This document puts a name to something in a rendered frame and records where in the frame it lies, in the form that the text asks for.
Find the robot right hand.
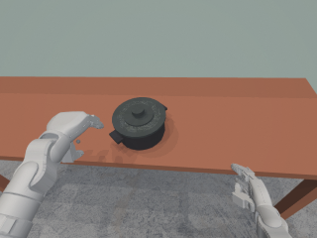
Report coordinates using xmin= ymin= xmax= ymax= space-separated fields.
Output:
xmin=231 ymin=163 xmax=272 ymax=214

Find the robot left hand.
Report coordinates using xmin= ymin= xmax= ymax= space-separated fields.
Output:
xmin=47 ymin=111 xmax=104 ymax=163

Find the pot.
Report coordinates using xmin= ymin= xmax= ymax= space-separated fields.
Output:
xmin=109 ymin=105 xmax=167 ymax=151

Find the knob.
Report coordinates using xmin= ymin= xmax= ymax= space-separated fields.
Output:
xmin=131 ymin=104 xmax=145 ymax=117

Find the right robot forearm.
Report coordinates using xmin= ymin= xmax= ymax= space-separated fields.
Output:
xmin=254 ymin=204 xmax=292 ymax=238

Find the left robot forearm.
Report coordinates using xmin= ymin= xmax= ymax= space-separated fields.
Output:
xmin=0 ymin=130 xmax=70 ymax=238

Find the lid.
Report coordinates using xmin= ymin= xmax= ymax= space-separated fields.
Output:
xmin=112 ymin=97 xmax=166 ymax=139

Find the table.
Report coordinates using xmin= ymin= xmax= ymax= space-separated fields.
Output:
xmin=0 ymin=76 xmax=317 ymax=220

